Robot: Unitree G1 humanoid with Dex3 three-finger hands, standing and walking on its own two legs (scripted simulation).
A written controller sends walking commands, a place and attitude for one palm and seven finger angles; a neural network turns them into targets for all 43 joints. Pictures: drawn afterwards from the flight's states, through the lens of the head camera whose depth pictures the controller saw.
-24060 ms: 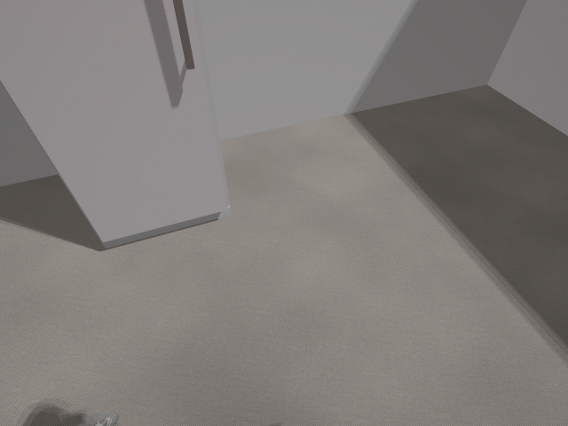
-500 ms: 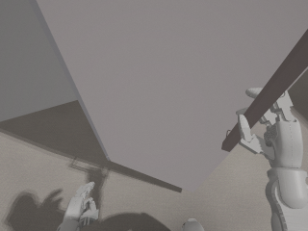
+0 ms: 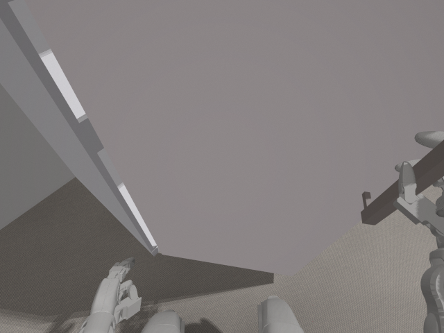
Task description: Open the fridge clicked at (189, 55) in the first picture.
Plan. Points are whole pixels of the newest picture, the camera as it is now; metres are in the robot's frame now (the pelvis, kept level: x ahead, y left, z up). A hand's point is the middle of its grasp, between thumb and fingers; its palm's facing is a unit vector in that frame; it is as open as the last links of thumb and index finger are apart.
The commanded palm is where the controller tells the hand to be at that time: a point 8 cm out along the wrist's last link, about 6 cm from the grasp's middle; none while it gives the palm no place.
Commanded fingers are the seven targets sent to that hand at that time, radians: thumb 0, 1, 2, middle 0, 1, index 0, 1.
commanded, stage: walk backward, drawing the door open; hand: right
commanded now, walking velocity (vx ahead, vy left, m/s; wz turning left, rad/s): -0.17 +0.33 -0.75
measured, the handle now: out of the picture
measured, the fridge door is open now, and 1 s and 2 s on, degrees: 58 70 71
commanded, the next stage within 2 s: stop walking and hold the door back in 0.28 s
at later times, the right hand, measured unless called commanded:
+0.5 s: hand (397, 285) +0.18 -0.17 +0.16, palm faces +0.75 +0.58 -0.33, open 6.5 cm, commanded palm +0.15 -0.21 +0.16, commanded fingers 0.00 -0.90 -0.90 0.45 1.40 0.45 1.40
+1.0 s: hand (400, 250) +0.21 -0.17 +0.17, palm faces +0.73 +0.65 -0.20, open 5.6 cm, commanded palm +0.17 -0.19 +0.16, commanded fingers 0.00 -0.90 -0.90 0.45 1.40 0.45 1.40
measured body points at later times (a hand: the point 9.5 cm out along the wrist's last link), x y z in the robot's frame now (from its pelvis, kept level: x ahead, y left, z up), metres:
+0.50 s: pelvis +0.01 +0.20 +0.01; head +0.06 +0.20 +0.45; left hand +0.25 +0.37 -0.10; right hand +0.13 -0.19 +0.18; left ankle +0.07 +0.34 -0.72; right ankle -0.04 +0.03 -0.65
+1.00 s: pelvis -0.05 +0.24 +0.02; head -0.01 +0.22 +0.47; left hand +0.16 +0.40 -0.10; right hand +0.17 -0.20 +0.19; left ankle +0.01 +0.33 -0.67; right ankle -0.12 +0.15 -0.72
